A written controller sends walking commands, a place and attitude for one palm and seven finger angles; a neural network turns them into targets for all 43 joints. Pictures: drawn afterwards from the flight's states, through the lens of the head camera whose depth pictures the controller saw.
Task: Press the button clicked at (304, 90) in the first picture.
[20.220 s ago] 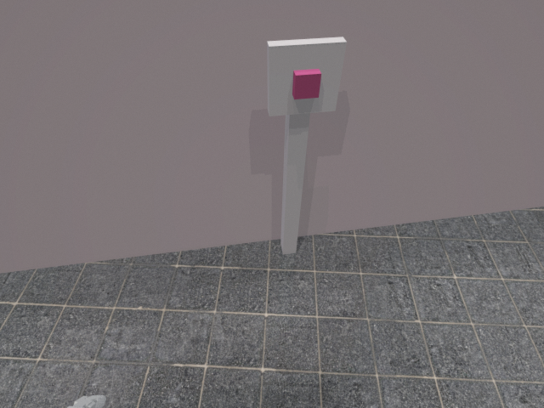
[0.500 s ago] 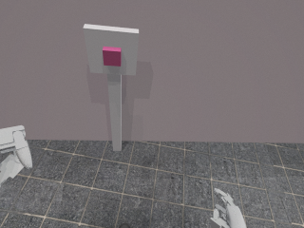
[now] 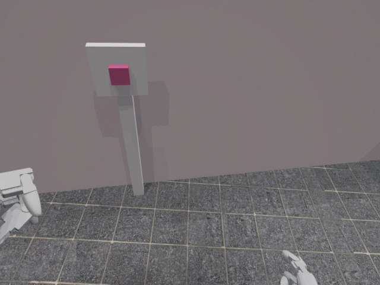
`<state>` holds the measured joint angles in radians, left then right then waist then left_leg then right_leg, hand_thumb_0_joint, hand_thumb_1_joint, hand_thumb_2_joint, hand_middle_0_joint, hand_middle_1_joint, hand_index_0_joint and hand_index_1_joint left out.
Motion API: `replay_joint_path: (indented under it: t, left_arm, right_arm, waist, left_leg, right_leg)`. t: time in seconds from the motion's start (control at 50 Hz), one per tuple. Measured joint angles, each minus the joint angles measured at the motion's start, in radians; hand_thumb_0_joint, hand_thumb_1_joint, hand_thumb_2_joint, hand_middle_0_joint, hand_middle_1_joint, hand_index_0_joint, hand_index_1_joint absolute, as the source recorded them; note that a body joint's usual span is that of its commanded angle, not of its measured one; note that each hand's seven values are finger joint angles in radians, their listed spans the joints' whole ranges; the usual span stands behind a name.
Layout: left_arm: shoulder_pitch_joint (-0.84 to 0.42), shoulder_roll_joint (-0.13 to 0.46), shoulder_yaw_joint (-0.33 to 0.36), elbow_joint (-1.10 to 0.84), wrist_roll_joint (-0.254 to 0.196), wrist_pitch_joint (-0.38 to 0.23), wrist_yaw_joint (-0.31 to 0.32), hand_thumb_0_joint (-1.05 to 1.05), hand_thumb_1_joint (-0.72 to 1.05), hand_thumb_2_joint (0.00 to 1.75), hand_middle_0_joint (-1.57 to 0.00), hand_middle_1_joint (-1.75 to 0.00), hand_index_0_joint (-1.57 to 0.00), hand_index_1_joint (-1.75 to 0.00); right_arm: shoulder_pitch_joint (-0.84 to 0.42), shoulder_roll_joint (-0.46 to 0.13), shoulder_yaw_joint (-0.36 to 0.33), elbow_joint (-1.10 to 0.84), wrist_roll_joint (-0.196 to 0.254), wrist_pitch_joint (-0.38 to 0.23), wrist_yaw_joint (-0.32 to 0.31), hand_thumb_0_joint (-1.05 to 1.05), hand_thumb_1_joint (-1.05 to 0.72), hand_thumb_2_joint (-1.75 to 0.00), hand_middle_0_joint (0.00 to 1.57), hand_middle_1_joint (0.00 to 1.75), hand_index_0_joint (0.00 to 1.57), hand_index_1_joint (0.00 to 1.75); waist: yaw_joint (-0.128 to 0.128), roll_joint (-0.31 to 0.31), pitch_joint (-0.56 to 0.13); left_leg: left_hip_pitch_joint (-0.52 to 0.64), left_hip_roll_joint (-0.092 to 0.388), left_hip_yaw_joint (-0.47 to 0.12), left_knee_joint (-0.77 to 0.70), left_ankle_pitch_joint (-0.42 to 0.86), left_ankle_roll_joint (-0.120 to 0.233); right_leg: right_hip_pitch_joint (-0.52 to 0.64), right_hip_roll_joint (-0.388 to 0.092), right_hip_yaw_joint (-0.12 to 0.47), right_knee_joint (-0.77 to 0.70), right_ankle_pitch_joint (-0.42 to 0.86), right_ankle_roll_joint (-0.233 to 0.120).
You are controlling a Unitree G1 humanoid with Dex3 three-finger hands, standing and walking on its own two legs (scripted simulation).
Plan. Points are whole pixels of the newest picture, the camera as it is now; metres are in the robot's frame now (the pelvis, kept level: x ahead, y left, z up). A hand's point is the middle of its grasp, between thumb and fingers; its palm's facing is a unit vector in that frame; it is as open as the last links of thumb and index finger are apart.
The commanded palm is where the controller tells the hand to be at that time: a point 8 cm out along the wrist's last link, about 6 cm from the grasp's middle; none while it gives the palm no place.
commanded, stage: stop stepping back and stand still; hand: left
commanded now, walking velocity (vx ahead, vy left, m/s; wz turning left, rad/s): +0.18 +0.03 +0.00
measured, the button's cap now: (119, 74) +0.76 +0.25 +0.06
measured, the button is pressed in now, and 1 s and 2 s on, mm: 0 0 0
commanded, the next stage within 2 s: let the arm hang, fingers relaxed in 0.42 s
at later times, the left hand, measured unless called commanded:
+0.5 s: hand (27, 221) +0.17 +0.23 +0.17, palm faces +0.38 -0.81 -0.45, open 3.1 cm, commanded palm none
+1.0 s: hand out of the picture -0.06 +0.21 -0.17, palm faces +0.07 -0.97 -0.22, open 4.5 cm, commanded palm none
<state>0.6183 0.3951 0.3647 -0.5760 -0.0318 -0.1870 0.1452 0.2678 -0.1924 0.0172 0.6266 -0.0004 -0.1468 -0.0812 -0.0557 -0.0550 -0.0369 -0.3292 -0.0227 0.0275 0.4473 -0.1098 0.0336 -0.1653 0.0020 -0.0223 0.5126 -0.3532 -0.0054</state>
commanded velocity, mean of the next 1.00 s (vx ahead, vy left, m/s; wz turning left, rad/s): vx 0.04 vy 0.00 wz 0.00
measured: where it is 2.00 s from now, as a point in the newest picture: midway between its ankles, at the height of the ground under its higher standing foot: outside the picture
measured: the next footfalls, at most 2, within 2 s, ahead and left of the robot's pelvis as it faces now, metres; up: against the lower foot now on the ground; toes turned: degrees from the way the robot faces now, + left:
left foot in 0.54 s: +0.05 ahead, +0.12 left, +0.00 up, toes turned +2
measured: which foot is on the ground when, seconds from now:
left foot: down 0.00-0.44, up 0.46-0.52, down 0.54-1.00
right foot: down 0.00-1.00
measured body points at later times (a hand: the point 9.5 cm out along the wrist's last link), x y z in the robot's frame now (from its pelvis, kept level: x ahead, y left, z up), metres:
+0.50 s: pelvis +0.00 +0.00 +0.00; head -0.01 +0.00 +0.45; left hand +0.15 +0.27 +0.19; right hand +0.15 -0.22 -0.09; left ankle +0.02 +0.11 -0.73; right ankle -0.02 -0.09 -0.74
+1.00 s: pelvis -0.02 +0.01 +0.01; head +0.00 +0.02 +0.46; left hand -0.06 +0.26 -0.15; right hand +0.01 -0.22 -0.14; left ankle +0.01 +0.11 -0.74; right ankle -0.02 -0.09 -0.74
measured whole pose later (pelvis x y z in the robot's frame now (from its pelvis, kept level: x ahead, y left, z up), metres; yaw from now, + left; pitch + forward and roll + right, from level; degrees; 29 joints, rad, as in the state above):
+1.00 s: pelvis -0.02 +0.01 +0.01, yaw +3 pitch -1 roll -1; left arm 0.32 0.22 0.01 1.10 0.01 0.02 0.01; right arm 0.26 -0.18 0.01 1.07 -0.01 0.02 -0.03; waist 0.01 -0.01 0.08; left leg -0.23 -0.02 0.00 0.44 -0.19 0.03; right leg -0.15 0.01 -0.07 0.41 -0.24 -0.03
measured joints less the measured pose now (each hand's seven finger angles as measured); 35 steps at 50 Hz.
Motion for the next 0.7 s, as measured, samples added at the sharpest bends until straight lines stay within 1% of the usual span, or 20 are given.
replay_joint_path:
  t: [0.04, 0.06, 0.12, 0.14, 0.18, 0.22, 0.24, 0.28, 0.32, 0.36, 0.38, 0.42, 0.46, 0.5, 0.52, 0.54, 0.56, 0.62, 0.66, 0.7]
  left_arm:
    - [0.032, 0.016, -0.007, -0.018, 0.003, -0.011, -0.009, 0.01, 0.89, 0.9, -1.3, -1.5, -1.31, -1.5]
    - [0.049, 0.023, -0.007, -0.026, 0.002, -0.017, -0.012, 0.01, 0.89, 0.9, -1.3, -1.5, -1.31, -1.5]
    - [0.068, 0.021, 0.0, -0.035, 0.001, -0.031, -0.009, 0.01, 0.89, 0.9, -1.31, -1.5, -1.31, -1.5]
    - [0.057, 0.013, -0.001, -0.024, 0.002, -0.035, -0.006, 0.01, 0.89, 0.9, -1.31, -1.5, -1.31, -1.5]
    - [0.018, -0.01, -0.005, 0.009, 0.008, -0.036, 0.004, 0.01, 0.89, 0.9, -1.31, -1.5, -1.31, -1.5]
    - [-0.028, -0.038, -0.015, 0.034, 0.01, -0.029, 0.012, 0.01, 0.89, 0.9, -1.31, -1.5, -1.31, -1.5]
    - [-0.052, -0.049, -0.018, 0.045, 0.011, -0.024, 0.016, 0.01, 0.89, 0.9, -1.31, -1.5, -1.31, -1.5]
    - [-0.071, -0.059, -0.01, 0.066, 0.011, -0.017, 0.018, 0.01, 0.89, 0.9, -1.31, -1.5, -1.31, -1.5]
    - [-0.067, -0.053, 0.001, 0.073, 0.016, -0.005, 0.016, 0.01, 0.89, 0.9, -1.31, -1.5, -1.31, -1.5]
    - [-0.056, -0.039, 0.004, 0.058, 0.021, 0.0, 0.013, 0.01, 0.89, 0.9, -1.31, -1.5, -1.31, -1.5]
    - [-0.046, -0.03, 0.004, 0.043, 0.023, -0.001, 0.011, 0.01, 0.89, 0.9, -1.31, -1.5, -1.31, -1.5]
    - [-0.025, -0.024, -0.005, 0.021, 0.023, -0.009, 0.004, 0.01, 0.89, 0.9, -1.31, -1.5, -1.31, -1.5]
    - [0.002, -0.022, -0.015, -0.001, 0.016, -0.018, -0.003, 0.01, 0.89, 0.9, -1.31, -1.5, -1.31, -1.5]
    - [0.019, -0.024, -0.019, -0.011, 0.011, -0.025, -0.004, 0.01, 0.89, 0.9, -1.31, -1.5, -1.31, -1.5]
    - [0.021, -0.026, -0.019, -0.01, 0.01, -0.028, -0.003, 0.01, 0.89, 0.9, -1.31, -1.5, -1.31, -1.5]
    - [-0.007, -0.022, -0.036, 0.042, 0.028, -0.04, -0.018, 0.01, 0.89, 0.9, -1.31, -1.5, -1.31, -1.5]
    - [-0.061, -0.019, -0.071, 0.137, 0.044, -0.025, -0.043, 0.0, 0.89, 0.9, -1.3, -1.5, -1.31, -1.5]
    - [-0.232, -0.06, -0.183, 0.532, 0.062, 0.101, -0.098, 0.0, 0.9, 0.9, -1.28, -1.48, -1.29, -1.48]
    - [-0.317, -0.105, -0.23, 0.807, 0.066, 0.178, -0.113, 0.0, 0.9, 0.9, -1.24, -1.44, -1.25, -1.45]
    - [-0.358, -0.142, -0.272, 1.032, 0.067, 0.224, -0.121, 0.0, 0.91, 0.9, -1.2, -1.4, -1.2, -1.41]
  right_arm:
    - [0.002, 0.01, 0.004, -0.015, -0.003, 0.006, 0.007, 0.01, -0.9, -0.9, 0.2, 0.3, 0.2, 0.3]
    - [0.003, 0.013, 0.004, -0.018, -0.005, 0.012, 0.01, 0.01, -0.9, -0.9, 0.2, 0.3, 0.2, 0.3]
    - [0.005, 0.009, 0.001, 0.004, -0.006, 0.034, 0.016, 0.01, -0.9, -0.9, 0.2, 0.3, 0.2, 0.3]
    - [0.009, 0.004, 0.0, 0.014, -0.005, 0.038, 0.016, 0.01, -0.9, -0.9, 0.2, 0.3, 0.2, 0.3]
    - [0.018, -0.008, -0.002, 0.029, -0.004, 0.041, 0.01, 0.01, -0.9, -0.9, 0.2, 0.3, 0.2, 0.3]
    - [0.025, -0.029, -0.008, 0.028, -0.003, 0.035, -0.001, 0.01, -0.9, -0.9, 0.2, 0.3, 0.2, 0.3]
    - [0.017, -0.032, -0.012, 0.033, -0.002, 0.034, -0.006, 0.01, -0.9, -0.9, 0.2, 0.3, 0.2, 0.3]
    - [-0.007, -0.021, -0.009, 0.04, -0.001, 0.033, -0.009, 0.01, -0.9, -0.9, 0.2, 0.3, 0.2, 0.3]
    - [-0.02, 0.002, 0.0, 0.031, -0.006, 0.024, -0.009, 0.01, -0.9, -0.9, 0.2, 0.3, 0.2, 0.3]
    - [-0.024, 0.024, 0.01, 0.014, -0.009, 0.009, -0.001, 0.01, -0.9, -0.9, 0.2, 0.3, 0.2, 0.3]
    - [-0.024, 0.031, 0.017, 0.005, -0.01, 0.003, 0.004, 0.01, -0.9, -0.9, 0.2, 0.3, 0.2, 0.3]
    - [-0.025, 0.034, 0.025, -0.005, -0.012, 0.002, 0.015, 0.01, -0.9, -0.9, 0.2, 0.3, 0.2, 0.3]
    - [-0.022, 0.029, 0.024, -0.005, -0.008, 0.011, 0.025, 0.01, -0.9, -0.9, 0.2, 0.3, 0.2, 0.3]
    - [-0.021, 0.019, 0.018, 0.004, -0.004, 0.025, 0.03, 0.01, -0.9, -0.9, 0.2, 0.3, 0.2, 0.3]
    - [-0.021, 0.013, 0.015, 0.008, -0.002, 0.031, 0.03, 0.01, -0.9, -0.9, 0.2, 0.3, 0.2, 0.3]
    - [-0.023, -0.001, 0.001, 0.032, -0.003, 0.015, 0.048, 0.01, -0.9, -0.9, 0.2, 0.3, 0.2, 0.3]
    - [-0.03, -0.022, -0.015, 0.059, -0.004, 0.014, 0.067, 0.01, -0.9, -0.9, 0.2, 0.3, 0.2, 0.3]
    - [-0.065, -0.078, -0.04, 0.132, -0.009, 0.073, 0.086, 0.01, -0.9, -0.9, 0.2, 0.3, 0.2, 0.3]
    - [-0.086, -0.087, -0.038, 0.163, -0.017, 0.108, 0.082, 0.01, -0.9, -0.9, 0.2, 0.3, 0.2, 0.3]
    - [-0.095, -0.08, -0.03, 0.184, -0.022, 0.128, 0.079, 0.01, -0.9, -0.9, 0.2, 0.3, 0.2, 0.3]
  waist:
    - [-0.007, 0.02, -0.003]
    - [0.0, 0.028, -0.008]
    - [0.044, 0.031, -0.024]
    - [0.055, 0.031, -0.03]
    - [0.065, 0.033, -0.038]
    - [0.061, 0.058, -0.037]
    - [0.06, 0.057, -0.024]
    - [0.062, 0.035, -0.005]
    - [0.054, 0.02, 0.002]
    - [0.045, 0.015, 0.011]
    - [0.042, 0.013, 0.016]
    - [0.035, 0.036, 0.024]
    - [0.039, 0.054, 0.017]
    - [0.049, 0.06, 0.015]
    - [0.052, 0.061, 0.016]
    - [0.056, 0.069, 0.009]
    - [0.062, 0.082, 0.002]
    - [0.066, 0.114, -0.013]
    - [0.055, 0.108, 0.001]
    - [0.044, 0.089, 0.025]
  left_leg:
    - [-0.02, 0.007, -0.02, 0.02, -0.043, -0.013]
    - [-0.042, 0.01, -0.027, 0.061, -0.101, -0.022]
    - [-0.103, 0.012, -0.03, 0.288, -0.19, -0.033]
    - [-0.101, 0.016, -0.024, 0.316, -0.206, -0.03]
    - [-0.057, 0.031, -0.006, 0.257, -0.211, -0.02]
    - [0.002, 0.049, -0.013, 0.137, -0.196, -0.006]
    - [0.0, 0.043, -0.013, 0.134, -0.136, -0.004]
    - [0.002, 0.025, 0.006, 0.147, -0.12, -0.006]
    - [0.012, 0.016, 0.018, 0.124, -0.118, -0.007]
    - [0.02, 0.015, 0.017, 0.097, -0.105, -0.012]
    - [0.021, 0.015, 0.017, 0.092, -0.101, -0.016]
    - [0.015, 0.03, 0.0, 0.097, -0.103, -0.024]
    - [-0.006, 0.037, -0.017, 0.141, -0.147, -0.027]
    - [-0.021, 0.035, -0.025, 0.205, -0.171, -0.031]
    - [-0.014, 0.035, -0.024, 0.203, -0.172, -0.031]
    - [-0.023, 0.034, -0.025, 0.216, -0.118, -0.029]
    - [-0.031, 0.028, -0.027, 0.225, -0.105, -0.029]
    - [-0.033, 0.003, -0.029, 0.223, -0.208, -0.011]
    - [-0.036, -0.012, -0.025, 0.23, -0.214, -0.002]
    - [-0.018, -0.013, -0.021, 0.215, -0.207, -0.001]
  right_leg:
    - [0.004, 0.011, -0.018, -0.029, 0.031, -0.012]
    - [0.001, 0.016, -0.021, -0.036, 0.036, -0.022]
    - [-0.012, 0.019, -0.006, -0.035, 0.065, -0.033]
    - [-0.014, 0.016, -0.004, -0.031, 0.062, -0.029]
    - [-0.017, 0.007, -0.011, -0.012, 0.046, -0.019]
    - [-0.032, 0.006, -0.035, 0.034, 0.018, -0.005]
    - [-0.04, -0.004, -0.039, 0.065, 0.002, 0.002]
    - [-0.058, -0.015, -0.012, 0.116, -0.03, 0.008]
    - [-0.083, -0.01, 0.002, 0.167, -0.064, 0.01]
    - [-0.077, -0.002, -0.01, 0.129, -0.057, 0.008]
    - [-0.065, 0.001, -0.015, 0.081, -0.021, 0.002]
    - [-0.05, 0.02, -0.032, 0.04, 0.037, -0.028]
    - [-0.045, 0.036, -0.037, 0.015, 0.045, -0.044]
    - [-0.036, 0.042, -0.033, -0.005, 0.047, -0.048]
    - [-0.031, 0.043, -0.031, -0.011, 0.047, -0.047]
    - [-0.043, 0.039, -0.036, 0.001, 0.043, -0.044]
    - [-0.061, 0.032, -0.041, 0.03, 0.029, -0.039]
    - [-0.118, 0.004, -0.048, 0.133, -0.031, -0.021]
    - [-0.128, -0.011, -0.047, 0.165, -0.046, -0.022]
    - [-0.117, -0.013, -0.042, 0.159, -0.042, -0.017]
